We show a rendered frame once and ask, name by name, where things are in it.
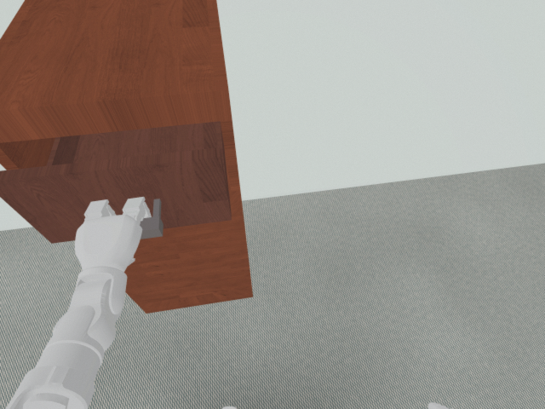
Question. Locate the robot left forearm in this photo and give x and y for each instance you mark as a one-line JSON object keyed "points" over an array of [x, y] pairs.
{"points": [[64, 376]]}

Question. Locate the handle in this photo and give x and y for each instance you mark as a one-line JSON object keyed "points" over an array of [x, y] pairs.
{"points": [[153, 227]]}

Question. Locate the robot left hand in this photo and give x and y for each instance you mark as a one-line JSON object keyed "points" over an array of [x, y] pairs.
{"points": [[107, 239]]}

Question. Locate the drawer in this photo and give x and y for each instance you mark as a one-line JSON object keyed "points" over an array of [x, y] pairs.
{"points": [[184, 166]]}

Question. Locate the cabinet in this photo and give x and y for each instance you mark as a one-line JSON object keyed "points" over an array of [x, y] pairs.
{"points": [[80, 67]]}

